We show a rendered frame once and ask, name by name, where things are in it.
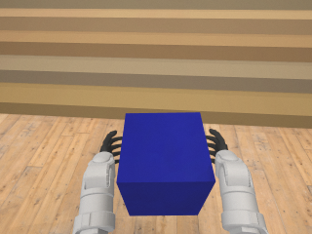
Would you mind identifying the right robot forearm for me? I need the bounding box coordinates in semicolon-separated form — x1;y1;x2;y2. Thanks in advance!
214;149;269;234

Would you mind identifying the robot right hand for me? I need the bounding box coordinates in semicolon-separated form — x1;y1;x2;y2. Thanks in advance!
206;129;228;164

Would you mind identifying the carton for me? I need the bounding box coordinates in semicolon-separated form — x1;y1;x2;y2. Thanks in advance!
116;112;215;216

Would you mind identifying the left robot forearm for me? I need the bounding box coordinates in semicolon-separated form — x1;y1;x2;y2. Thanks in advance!
72;151;116;234

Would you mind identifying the robot left hand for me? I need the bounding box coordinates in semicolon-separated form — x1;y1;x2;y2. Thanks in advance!
99;130;123;164

